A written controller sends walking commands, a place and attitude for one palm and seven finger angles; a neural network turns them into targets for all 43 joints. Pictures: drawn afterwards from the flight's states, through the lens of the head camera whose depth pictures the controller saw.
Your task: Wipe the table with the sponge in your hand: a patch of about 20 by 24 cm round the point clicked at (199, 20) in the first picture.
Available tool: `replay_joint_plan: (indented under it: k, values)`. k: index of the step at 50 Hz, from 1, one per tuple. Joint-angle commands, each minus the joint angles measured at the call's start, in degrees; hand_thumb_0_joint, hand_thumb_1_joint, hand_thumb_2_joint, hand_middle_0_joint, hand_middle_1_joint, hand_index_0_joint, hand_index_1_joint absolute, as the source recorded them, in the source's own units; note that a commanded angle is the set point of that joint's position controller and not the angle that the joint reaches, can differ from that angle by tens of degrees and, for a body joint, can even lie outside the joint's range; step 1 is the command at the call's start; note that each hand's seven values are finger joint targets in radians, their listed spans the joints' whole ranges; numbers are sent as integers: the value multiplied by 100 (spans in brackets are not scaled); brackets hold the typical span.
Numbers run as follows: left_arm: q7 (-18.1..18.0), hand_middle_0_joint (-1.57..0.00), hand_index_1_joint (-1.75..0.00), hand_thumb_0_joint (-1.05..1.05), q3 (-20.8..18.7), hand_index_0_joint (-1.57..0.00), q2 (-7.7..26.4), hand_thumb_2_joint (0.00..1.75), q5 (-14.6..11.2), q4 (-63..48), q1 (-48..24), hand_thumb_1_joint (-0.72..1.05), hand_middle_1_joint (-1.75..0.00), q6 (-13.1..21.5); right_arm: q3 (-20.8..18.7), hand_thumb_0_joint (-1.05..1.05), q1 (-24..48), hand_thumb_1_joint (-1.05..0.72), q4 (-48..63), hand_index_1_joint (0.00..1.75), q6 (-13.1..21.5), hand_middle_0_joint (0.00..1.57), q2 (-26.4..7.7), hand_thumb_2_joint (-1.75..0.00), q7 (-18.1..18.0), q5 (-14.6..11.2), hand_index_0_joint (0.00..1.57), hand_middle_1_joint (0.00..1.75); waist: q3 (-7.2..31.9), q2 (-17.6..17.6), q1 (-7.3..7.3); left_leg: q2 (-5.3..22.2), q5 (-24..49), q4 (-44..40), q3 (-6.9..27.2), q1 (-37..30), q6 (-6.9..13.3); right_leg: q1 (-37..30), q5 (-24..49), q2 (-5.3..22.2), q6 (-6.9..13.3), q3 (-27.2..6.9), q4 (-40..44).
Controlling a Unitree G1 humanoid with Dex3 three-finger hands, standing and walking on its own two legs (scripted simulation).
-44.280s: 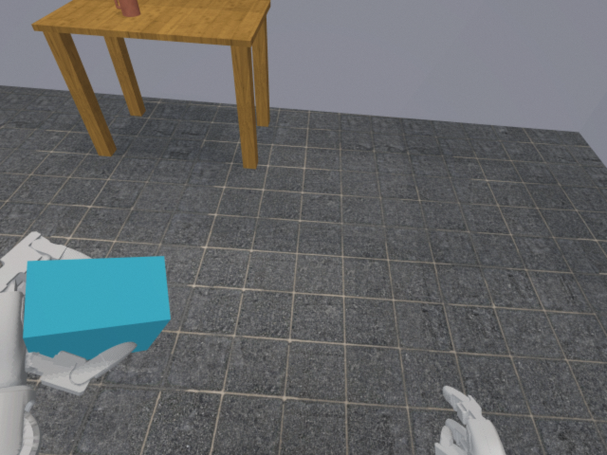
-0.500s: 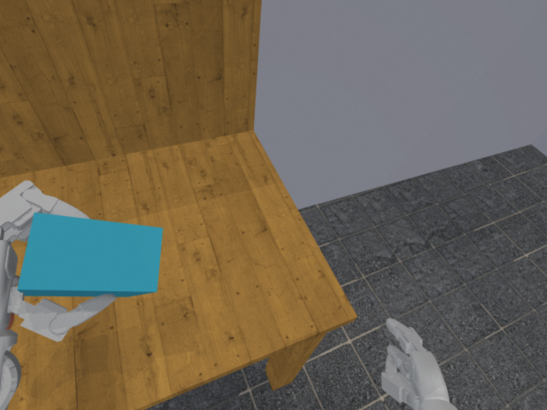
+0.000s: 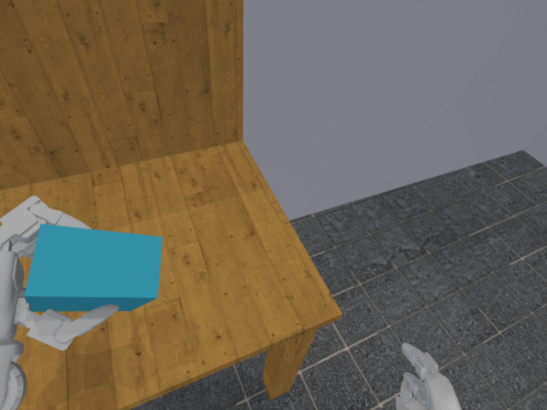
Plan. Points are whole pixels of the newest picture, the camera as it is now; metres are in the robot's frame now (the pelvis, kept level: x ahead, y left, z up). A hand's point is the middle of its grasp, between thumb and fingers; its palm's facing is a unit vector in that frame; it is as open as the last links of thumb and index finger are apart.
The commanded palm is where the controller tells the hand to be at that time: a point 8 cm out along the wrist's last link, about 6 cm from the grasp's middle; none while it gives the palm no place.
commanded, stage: shuffle to correct the standing spot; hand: left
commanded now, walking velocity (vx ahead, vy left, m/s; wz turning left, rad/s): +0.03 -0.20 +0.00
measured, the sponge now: (110, 276) +0.23 +0.21 +0.13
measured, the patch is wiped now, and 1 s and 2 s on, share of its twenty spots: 0.00 0.00 0.00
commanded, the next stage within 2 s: none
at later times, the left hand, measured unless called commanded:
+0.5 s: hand (129, 257) +0.24 +0.19 +0.16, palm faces +0.29 -0.87 -0.39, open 10.6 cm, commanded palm +0.18 +0.23 +0.17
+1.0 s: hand (148, 261) +0.24 +0.17 +0.15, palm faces +0.29 -0.87 -0.39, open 10.6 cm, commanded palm +0.18 +0.21 +0.17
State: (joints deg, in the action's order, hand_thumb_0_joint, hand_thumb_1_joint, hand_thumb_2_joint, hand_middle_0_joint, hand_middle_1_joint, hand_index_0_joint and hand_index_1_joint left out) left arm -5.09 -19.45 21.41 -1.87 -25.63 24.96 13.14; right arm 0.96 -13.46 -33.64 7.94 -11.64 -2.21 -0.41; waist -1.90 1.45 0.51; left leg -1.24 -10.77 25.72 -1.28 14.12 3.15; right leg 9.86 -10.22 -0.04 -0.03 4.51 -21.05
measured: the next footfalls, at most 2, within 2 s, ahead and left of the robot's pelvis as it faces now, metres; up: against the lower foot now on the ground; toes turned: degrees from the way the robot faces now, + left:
none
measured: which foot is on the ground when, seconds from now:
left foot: down 0.00-1.00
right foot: down 0.00-1.00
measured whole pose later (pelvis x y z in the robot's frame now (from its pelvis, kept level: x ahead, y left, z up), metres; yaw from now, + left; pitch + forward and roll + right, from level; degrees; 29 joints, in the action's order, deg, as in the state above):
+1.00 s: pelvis +0.02 -0.07 -0.01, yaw -1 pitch +0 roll -1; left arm -3.9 -21.4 24.0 -5.4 -31.0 26.6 8.6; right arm -0.7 -12.6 -32.7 4.8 -11.3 -2.1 -0.9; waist -2.9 1.8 -0.2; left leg 4.1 -15.4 32.1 0.8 17.0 -2.3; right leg 12.8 -15.2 -5.3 5.7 6.2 -27.3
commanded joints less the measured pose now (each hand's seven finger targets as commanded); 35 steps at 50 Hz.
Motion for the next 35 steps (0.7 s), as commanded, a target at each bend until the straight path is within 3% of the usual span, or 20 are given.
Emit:
replay_joint_plan:
  k: [1, 7, 16, 23, 31, 35]
  values:
    - [-103, -120, -160, 0, -741, -120, 1053, 130, -95, -1410, -684, 10, -160, 382, -325, 0, 608, -90, 889, 30, 347, 20, -740, -90, -77, -14, 20, 30, 596, -659, 8, 765, -555, -972, 878, 92, -194, -217, -216, 224, 109, -528, 177]
    - [-68, -120, -160, 0, -617, -120, 918, 130, -118, -1364, -777, 10, -160, 300, -331, 0, 582, -90, 948, 30, 319, 20, -684, -90, -21, -23, 20, 30, 611, -740, 18, 960, -660, -1021, 890, 194, -148, -288, -184, 197, 95, -469, 6]
    - [-21, -120, -160, 0, -779, -120, 1074, 130, -228, -1668, -556, 10, -160, 161, -402, 0, 559, -90, 993, 30, 240, 20, -712, -90, 25, -23, 20, 30, 831, -710, -4, 934, 326, -462, 686, -157, -170, -124, 367, 218, 173, -524, 31]
    - [29, -120, -160, 0, -851, -120, 1126, 130, -355, -1648, -378, 10, -160, 15, -448, 0, 528, -90, 1033, 30, 148, 20, -723, -90, -27, -34, 20, 30, 949, -470, -17, 911, 751, 35, 489, -255, -158, -57, 863, 381, 237, -689, 6]
    - [-33, -120, -160, 0, -928, -120, 1227, 130, -456, -1809, -271, 10, -160, -87, -490, 0, 532, -90, 962, 30, 59, 20, -735, -90, -56, -86, 20, 30, 1002, -167, -99, 628, 397, 746, 223, -259, -192, 202, 1105, 777, 473, -1016, 74]
    - [-47, -120, -160, 0, -1009, -120, 1295, 130, -456, -1879, -178, 10, -160, -65, -489, 0, 572, -90, 971, 30, 17, 20, -744, -90, -80, -65, 20, 30, 871, -264, -68, 740, 590, 714, 252, -141, -139, 152, 1253, 732, 311, -914, -14]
